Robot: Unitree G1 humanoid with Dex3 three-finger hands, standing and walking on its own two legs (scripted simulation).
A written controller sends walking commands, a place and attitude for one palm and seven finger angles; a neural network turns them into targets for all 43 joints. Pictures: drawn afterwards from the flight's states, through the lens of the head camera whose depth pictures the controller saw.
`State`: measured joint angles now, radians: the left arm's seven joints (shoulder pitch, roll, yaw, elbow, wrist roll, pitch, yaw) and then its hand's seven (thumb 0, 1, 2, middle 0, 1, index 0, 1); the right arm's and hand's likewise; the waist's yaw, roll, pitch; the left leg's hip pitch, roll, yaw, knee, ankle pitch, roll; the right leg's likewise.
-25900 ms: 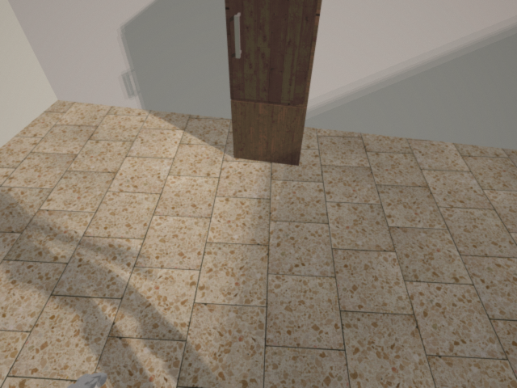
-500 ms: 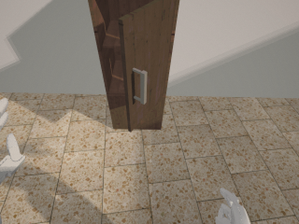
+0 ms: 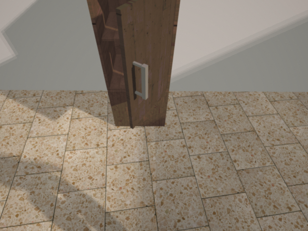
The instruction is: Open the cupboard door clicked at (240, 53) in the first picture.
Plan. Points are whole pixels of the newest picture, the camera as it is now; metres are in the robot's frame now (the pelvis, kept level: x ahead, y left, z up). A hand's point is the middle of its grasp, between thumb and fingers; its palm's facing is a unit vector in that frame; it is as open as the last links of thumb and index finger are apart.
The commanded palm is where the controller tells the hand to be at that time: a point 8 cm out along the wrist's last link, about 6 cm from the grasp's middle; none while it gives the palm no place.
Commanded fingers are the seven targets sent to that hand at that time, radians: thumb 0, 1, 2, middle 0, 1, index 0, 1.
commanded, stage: let the arm hang, fingers relaxed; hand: left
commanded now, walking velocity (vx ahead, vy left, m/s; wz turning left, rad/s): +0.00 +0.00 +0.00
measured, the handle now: (140, 81) +0.66 +0.08 -0.03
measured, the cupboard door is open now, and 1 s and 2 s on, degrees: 57 57 57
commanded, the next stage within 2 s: look to check the result in 0.78 s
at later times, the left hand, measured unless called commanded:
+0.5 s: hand out of the picture +0.04 +0.22 -0.15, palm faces +0.01 -0.95 -0.32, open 7.4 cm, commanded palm none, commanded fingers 0.00 0.90 0.90 -0.20 -0.30 -0.20 -0.30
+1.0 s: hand out of the picture +0.08 +0.19 -0.15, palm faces +0.00 -0.96 -0.28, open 7.4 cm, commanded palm none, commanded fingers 0.00 0.90 0.90 -0.20 -0.30 -0.20 -0.30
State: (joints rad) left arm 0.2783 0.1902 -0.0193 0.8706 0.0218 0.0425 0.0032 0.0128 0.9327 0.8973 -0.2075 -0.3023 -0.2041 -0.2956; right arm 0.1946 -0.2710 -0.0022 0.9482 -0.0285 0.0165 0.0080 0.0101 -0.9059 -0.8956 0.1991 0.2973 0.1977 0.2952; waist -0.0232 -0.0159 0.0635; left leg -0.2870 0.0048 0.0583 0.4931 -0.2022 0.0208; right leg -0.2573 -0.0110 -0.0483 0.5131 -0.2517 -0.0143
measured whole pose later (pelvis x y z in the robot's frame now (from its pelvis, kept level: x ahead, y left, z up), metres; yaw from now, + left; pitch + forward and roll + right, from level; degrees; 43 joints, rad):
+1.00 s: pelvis +0.03 -0.02 +0.01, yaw +0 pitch -1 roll +0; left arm 0.16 0.24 0.01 1.15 0.01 -0.02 0.01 0.01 0.91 0.90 -0.21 -0.30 -0.20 -0.30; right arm 0.17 -0.25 -0.01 1.13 -0.02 0.01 -0.02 0.01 -0.91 -0.90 0.20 0.30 0.20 0.30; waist -0.01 0.02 0.06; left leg -0.15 0.02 0.04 0.33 -0.16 -0.01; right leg -0.12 0.02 -0.06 0.34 -0.21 -0.04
